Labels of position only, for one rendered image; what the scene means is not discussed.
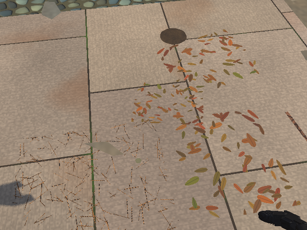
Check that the robot right hand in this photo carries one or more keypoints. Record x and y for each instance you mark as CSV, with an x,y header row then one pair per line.
x,y
286,219

